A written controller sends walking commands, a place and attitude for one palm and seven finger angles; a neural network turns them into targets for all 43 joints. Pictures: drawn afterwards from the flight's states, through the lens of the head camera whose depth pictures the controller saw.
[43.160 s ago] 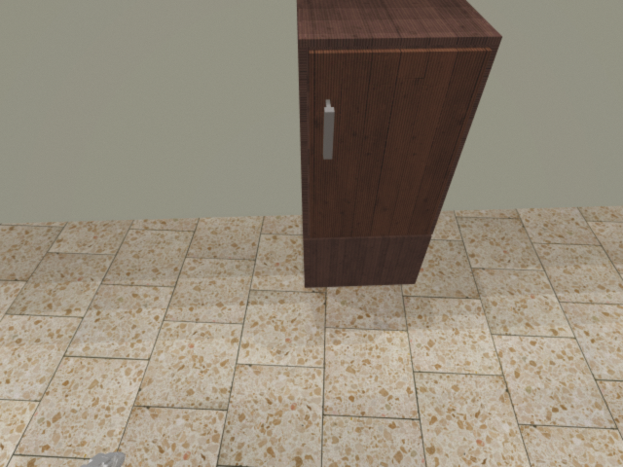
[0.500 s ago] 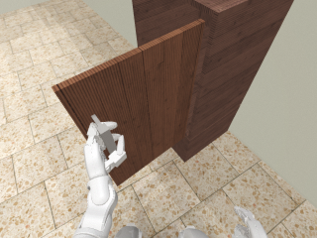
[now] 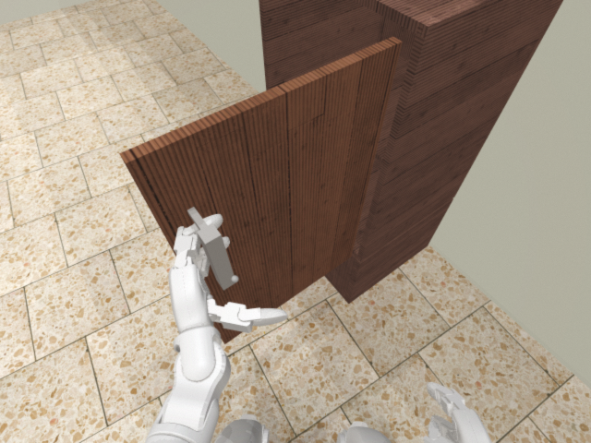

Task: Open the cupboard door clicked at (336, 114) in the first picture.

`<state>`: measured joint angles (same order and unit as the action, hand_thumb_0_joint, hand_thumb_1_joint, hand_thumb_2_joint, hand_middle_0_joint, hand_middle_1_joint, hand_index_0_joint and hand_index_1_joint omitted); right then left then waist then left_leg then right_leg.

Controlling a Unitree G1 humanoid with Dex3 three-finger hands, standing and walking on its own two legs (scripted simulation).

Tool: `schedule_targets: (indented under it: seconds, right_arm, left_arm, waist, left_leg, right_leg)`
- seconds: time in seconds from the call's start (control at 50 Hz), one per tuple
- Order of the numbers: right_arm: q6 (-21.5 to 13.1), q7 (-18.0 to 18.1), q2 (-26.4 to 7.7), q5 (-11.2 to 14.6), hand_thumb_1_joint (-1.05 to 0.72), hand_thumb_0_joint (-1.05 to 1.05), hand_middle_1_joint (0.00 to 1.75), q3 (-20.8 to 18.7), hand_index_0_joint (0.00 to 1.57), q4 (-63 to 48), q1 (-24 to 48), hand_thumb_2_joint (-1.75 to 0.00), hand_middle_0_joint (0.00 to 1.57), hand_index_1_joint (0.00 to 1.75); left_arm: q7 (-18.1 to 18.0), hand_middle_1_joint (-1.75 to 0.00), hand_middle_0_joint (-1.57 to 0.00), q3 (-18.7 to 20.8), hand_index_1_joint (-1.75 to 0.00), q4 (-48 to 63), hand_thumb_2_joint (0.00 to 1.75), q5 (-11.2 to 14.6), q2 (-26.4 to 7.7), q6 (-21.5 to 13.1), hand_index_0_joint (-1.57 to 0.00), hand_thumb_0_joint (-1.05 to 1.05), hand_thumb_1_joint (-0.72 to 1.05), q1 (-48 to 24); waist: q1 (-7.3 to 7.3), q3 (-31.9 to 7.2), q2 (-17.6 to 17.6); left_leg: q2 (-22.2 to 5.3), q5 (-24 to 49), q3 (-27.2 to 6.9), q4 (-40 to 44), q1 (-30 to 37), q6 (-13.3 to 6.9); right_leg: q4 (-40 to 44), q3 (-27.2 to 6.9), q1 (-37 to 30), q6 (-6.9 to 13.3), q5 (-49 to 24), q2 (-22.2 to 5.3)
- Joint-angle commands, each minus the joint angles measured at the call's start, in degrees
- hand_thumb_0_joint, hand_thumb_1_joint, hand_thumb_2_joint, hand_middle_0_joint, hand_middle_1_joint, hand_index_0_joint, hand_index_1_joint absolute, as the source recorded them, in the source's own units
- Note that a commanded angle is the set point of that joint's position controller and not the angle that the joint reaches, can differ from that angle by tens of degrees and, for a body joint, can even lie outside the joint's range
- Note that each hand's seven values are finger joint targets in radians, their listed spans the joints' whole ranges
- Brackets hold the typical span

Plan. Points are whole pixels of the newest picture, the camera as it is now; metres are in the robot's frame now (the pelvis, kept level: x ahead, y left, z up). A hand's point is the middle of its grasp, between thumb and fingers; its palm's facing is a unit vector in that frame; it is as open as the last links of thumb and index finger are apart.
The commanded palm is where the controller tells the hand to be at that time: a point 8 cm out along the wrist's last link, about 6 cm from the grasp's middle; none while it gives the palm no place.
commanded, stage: open thumb and fingers to let go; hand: left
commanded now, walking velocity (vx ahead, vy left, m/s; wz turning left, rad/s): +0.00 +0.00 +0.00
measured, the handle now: (211, 249) +0.36 +0.14 +0.04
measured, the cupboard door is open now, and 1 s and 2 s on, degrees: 91 92 92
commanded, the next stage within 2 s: slide the hand sideways off the handle in 0.12 s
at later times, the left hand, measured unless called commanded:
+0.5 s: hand (227, 304) +0.28 +0.11 +0.04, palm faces -0.18 -0.98 +0.00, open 16.3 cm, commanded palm +0.27 +0.16 +0.04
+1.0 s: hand (195, 331) +0.25 +0.14 +0.04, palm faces -0.12 -0.99 -0.03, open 16.3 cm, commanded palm +0.23 +0.20 +0.04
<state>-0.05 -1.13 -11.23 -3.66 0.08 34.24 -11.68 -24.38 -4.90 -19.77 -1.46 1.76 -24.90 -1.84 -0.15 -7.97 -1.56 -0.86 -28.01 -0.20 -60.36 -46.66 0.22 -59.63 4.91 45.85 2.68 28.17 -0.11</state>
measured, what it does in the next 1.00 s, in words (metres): stands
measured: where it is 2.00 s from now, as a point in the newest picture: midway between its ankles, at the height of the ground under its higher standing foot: outside the picture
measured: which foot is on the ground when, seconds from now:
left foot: down 0.00-1.00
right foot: down 0.00-1.00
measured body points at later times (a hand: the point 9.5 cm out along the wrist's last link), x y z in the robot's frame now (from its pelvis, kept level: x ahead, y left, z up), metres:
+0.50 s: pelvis -0.01 +0.02 +0.00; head +0.05 +0.02 +0.44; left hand +0.29 +0.16 +0.04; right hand +0.15 -0.21 -0.10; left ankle +0.01 +0.12 -0.67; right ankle +0.01 -0.09 -0.67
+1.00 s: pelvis +0.00 +0.02 -0.01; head +0.07 +0.02 +0.43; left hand +0.25 +0.19 +0.04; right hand +0.18 -0.20 -0.10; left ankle +0.01 +0.12 -0.67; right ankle +0.01 -0.09 -0.67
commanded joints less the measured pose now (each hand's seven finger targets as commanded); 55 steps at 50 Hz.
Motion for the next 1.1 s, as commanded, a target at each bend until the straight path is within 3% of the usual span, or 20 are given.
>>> schedule_targets:
  seconds: [0.0,0.08,0.12,0.2,0.22,0.24,0.26,0.28,0.32,0.36,0.42,0.52,0.58,0.68,0.76,0.82,0.88,0.98,1.06,1.08]
  right_arm:
    - [-2.5,0.6,-5.8,-0.1,-0.90,0.00,0.30,-2.3,0.20,-8.2,2.1,-0.90,0.20,0.30]
    - [-2.4,0.8,-5.7,-0.3,-0.90,0.00,0.30,-2.1,0.20,-8.0,2.6,-0.90,0.20,0.30]
    - [-2.4,0.8,-5.9,-0.2,-0.90,0.00,0.30,-2.2,0.20,-8.2,2.5,-0.90,0.20,0.30]
    - [-2.4,0.7,-5.9,-0.1,-0.90,0.00,0.30,-2.1,0.20,-7.7,2.8,-0.90,0.20,0.30]
    - [-2.8,0.8,-7.7,-0.2,-0.90,0.00,0.30,-2.0,0.20,-6.5,-0.3,-0.90,0.20,0.30]
    - [-2.6,1.2,-8.1,0.7,-0.90,0.00,0.30,-2.8,0.20,-7.5,-0.9,-0.90,0.20,0.30]
    - [-2.8,1.5,-8.0,1.0,-0.90,0.00,0.30,-2.7,0.20,-8.4,-0.3,-0.90,0.20,0.30]
    - [-3.3,1.7,-7.7,1.8,-0.90,0.00,0.30,-2.5,0.20,-9.0,-0.4,-0.90,0.20,0.30]
    - [-4.0,2.2,-8.3,3.5,-0.90,0.00,0.30,-1.9,0.20,-10.4,-0.2,-0.90,0.20,0.30]
    - [-4.6,2.7,-8.4,4.5,-0.90,0.00,0.30,-1.4,0.20,-11.3,0.7,-0.90,0.20,0.30]
    - [-5.4,2.6,-8.8,4.7,-0.90,0.00,0.30,-1.2,0.20,-12.1,1.3,-0.90,0.20,0.30]
    - [-5.3,1.4,-8.7,3.9,-0.90,0.00,0.30,-1.7,0.20,-13.5,0.7,-0.90,0.20,0.30]
    - [-5.0,0.9,-8.4,3.8,-0.90,0.00,0.30,-1.9,0.20,-14.6,0.8,-0.90,0.20,0.30]
    - [-4.7,1.2,-8.2,4.0,-0.90,0.00,0.30,-1.8,0.20,-15.6,0.9,-0.90,0.20,0.30]
    - [-5.3,1.5,-8.0,4.1,-0.90,0.00,0.30,-1.7,0.20,-16.1,0.4,-0.90,0.20,0.30]
    - [-5.5,2.0,-8.4,4.1,-0.90,0.00,0.30,-1.8,0.20,-16.0,0.1,-0.90,0.20,0.30]
    - [-5.9,2.3,-8.5,4.1,-0.90,0.00,0.30,-1.8,0.20,-15.8,0.2,-0.90,0.20,0.30]
    - [-6.6,2.7,-8.4,4.3,-0.90,0.00,0.30,-1.9,0.20,-16.8,0.0,-0.90,0.20,0.30]
    - [-6.8,3.1,-8.6,4.4,-0.90,0.00,0.30,-2.0,0.20,-17.0,-0.6,-0.90,0.20,0.30]
    - [-6.9,3.1,-8.6,4.4,-0.90,0.00,0.30,-2.0,0.20,-17.2,-0.3,-0.90,0.20,0.30]
  left_arm:
    - [-1.3,-0.50,-0.18,0.0,-0.50,12.9,0.30,-1.0,0.5,-3.7,-0.18,0.00,-0.50,-12.8]
    - [-2.8,-0.30,-0.15,-0.4,-0.30,11.2,0.30,-1.5,1.1,-2.7,-0.15,0.00,-0.50,-15.3]
    - [-3.1,-0.30,-0.15,0.6,-0.30,11.1,0.30,-1.2,0.6,-2.5,-0.15,0.00,-0.50,-14.8]
    - [-3.7,-0.30,-0.15,-1.9,-0.30,10.8,0.30,-1.7,2.7,-2.3,-0.15,0.00,-0.50,-18.5]
    - [7.5,-0.30,-0.15,-12.7,-0.30,9.4,0.30,-8.8,-2.6,-3.7,-0.15,0.00,-0.50,-17.7]
    - [13.2,-0.30,-0.15,-6.1,-0.30,13.9,0.30,-6.9,-8.7,-5.7,-0.15,0.00,-0.50,-21.2]
    - [17.9,-0.30,-0.15,-7.9,-0.30,15.6,0.30,-6.0,-8.1,-6.3,-0.15,0.00,-0.50,-19.9]
    - [22.2,-0.30,-0.15,-9.8,-0.30,15.3,0.30,-4.0,-6.4,-6.0,-0.15,0.00,-0.50,-19.1]
    - [30.5,-0.30,-0.15,-10.3,-0.30,15.0,0.30,2.5,-5.9,-3.8,-0.15,0.00,-0.50,-17.2]
    - [33.2,-0.30,-0.15,-8.1,-0.30,15.4,0.30,8.7,-4.4,-1.5,-0.15,0.00,-0.50,-16.5]
    - [31.1,-0.30,-0.15,-2.0,-0.30,15.2,0.30,11.5,-7.0,0.5,-0.15,0.00,-0.50,-11.2]
    - [26.7,-0.30,-0.15,0.4,-0.30,18.3,0.30,7.3,-9.6,-0.5,-0.15,0.00,-0.50,-6.4]
    - [26.2,-0.30,-0.15,1.2,-0.30,20.3,0.30,6.5,-10.2,-0.7,-0.15,0.00,-0.50,-2.2]
    - [26.8,-0.30,-0.15,2.0,-0.30,25.7,0.30,6.9,-11.3,-0.3,-0.15,0.00,-0.50,0.6]
    - [27.9,-0.30,-0.15,1.8,-0.30,28.9,0.30,8.4,-11.0,-0.1,-0.15,0.00,-0.50,6.6]
    - [29.1,-0.30,-0.15,3.6,-0.30,29.8,0.30,8.9,-12.9,0.1,-0.15,0.00,-0.50,8.7]
    - [30.4,-0.30,-0.15,4.2,-0.30,31.1,0.30,9.2,-13.7,0.0,-0.15,0.00,-0.50,8.4]
    - [32.8,-0.30,-0.15,6.6,-0.30,33.7,0.30,11.5,-15.0,0.3,-0.15,0.00,-0.50,15.2]
    - [34.3,-0.30,-0.15,8.8,-0.30,34.8,0.30,12.7,-16.8,0.5,-0.15,0.00,-0.50,18.7]
    - [34.7,-0.30,-0.15,8.9,-0.30,35.9,0.30,12.9,-16.8,0.3,-0.15,0.00,-0.50,19.6]
  waist:
    - [-0.54,-16.3,2.5]
    - [-1.06,-15.1,3.7]
    - [-0.79,-15.2,4.9]
    - [-1.82,-15.3,3.7]
    - [-7.07,-12.9,6.2]
    - [-4.75,-18.2,3.7]
    - [-3.83,-19.8,0.6]
    - [-4.70,-18.5,0.5]
    - [-5.19,-16.6,0.1]
    - [-4.42,-13.9,2.1]
    - [-1.75,-12.1,2.9]
    - [-0.49,-13.2,2.6]
    - [0.03,-13.2,2.3]
    - [-0.26,-13.3,-0.1]
    - [-0.53,-13.7,1.0]
    - [-0.84,-13.2,2.6]
    - [-1.25,-12.8,1.1]
    - [-0.11,-14.7,0.6]
    - [-0.48,-14.0,1.9]
    - [-0.16,-14.3,0.5]
  left_leg:
    - [1.6,13.1,-0.6,7.6,7.7,-0.8]
    - [1.5,11.6,-1.0,7.8,7.3,-0.8]
    - [1.4,11.5,-1.3,7.9,7.0,-0.7]
    - [1.2,10.7,-1.7,8.1,8.1,-0.6]
    - [1.1,10.2,-1.7,6.0,7.9,-1.6]
    - [1.3,11.2,-1.7,5.6,8.7,-1.8]
    - [1.5,12.1,-1.6,6.0,10.6,-1.7]
    - [1.5,12.1,-2.0,6.2,11.4,-1.7]
    - [1.4,11.1,-2.4,7.1,12.0,-1.9]
    - [1.3,8.2,-3.2,8.5,11.5,-1.6]
    - [1.5,6.5,-3.6,9.6,9.3,-1.1]
    - [1.4,8.2,-3.2,8.7,8.2,-1.0]
    - [1.3,8.8,-2.6,8.3,8.0,-0.9]
    - [1.1,10.1,-2.5,8.0,8.7,-0.7]
    - [1.0,13.0,-2.7,7.3,8.9,-0.7]
    - [1.0,13.0,-2.7,6.6,7.2,-0.8]
    - [1.2,12.3,-2.7,5.8,7.0,-0.7]
    - [1.5,14.5,-2.4,5.1,6.8,-0.7]
    - [1.6,15.5,-2.1,4.0,5.7,-0.7]
    - [1.7,15.3,-1.9,3.8,5.6,-0.7]
  right_leg:
    - [8.8,-3.0,-10.5,-0.8,-16.3,0.0]
    - [9.0,-2.6,-9.1,-0.9,-14.0,0.1]
    - [9.1,-2.5,-9.5,-0.8,-13.4,0.3]
    - [8.7,-1.8,-7.5,-0.8,-11.8,0.4]
    - [8.4,-3.4,-5.0,-1.0,-14.8,0.1]
    - [7.9,-4.1,-7.1,-0.5,-16.4,-0.5]
    - [7.6,-4.3,-7.8,-0.2,-17.2,-0.4]
    - [7.7,-3.8,-7.0,-0.4,-16.9,-0.3]
    - [9.1,-3.7,-7.1,-0.3,-15.2,0.1]
    - [9.9,-2.4,-6.2,-0.6,-10.9,0.4]
    - [9.3,-1.4,-6.4,-0.4,-7.7,0.5]
    - [6.9,-1.6,-5.7,-0.3,-8.3,0.5]
    - [6.7,-1.8,-6.1,-0.2,-9.0,0.6]
    - [6.2,-1.8,-6.2,-0.3,-10.5,0.9]
    - [5.6,-1.5,-7.0,-0.4,-13.4,1.1]
    - [5.4,-1.6,-7.3,-0.5,-13.9,1.2]
    - [4.8,-1.6,-5.9,-0.6,-13.4,1.0]
    - [4.3,-1.8,-7.6,-0.6,-15.9,1.1]
    - [4.1,-2.1,-8.0,-0.9,-17.8,1.2]
    - [3.9,-2.3,-8.0,-0.8,-17.6,1.2]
